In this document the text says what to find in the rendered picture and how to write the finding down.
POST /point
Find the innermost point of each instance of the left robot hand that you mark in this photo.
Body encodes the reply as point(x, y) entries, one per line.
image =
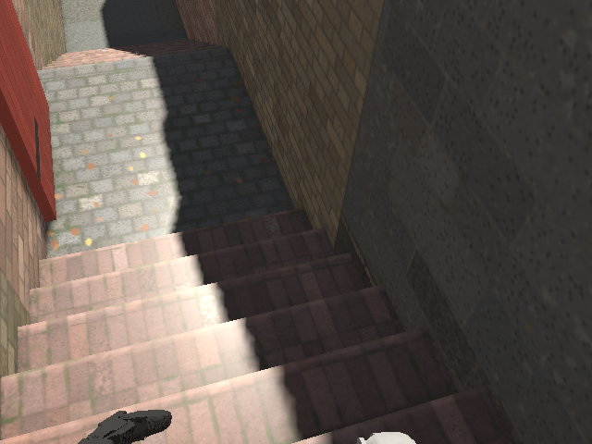
point(125, 428)

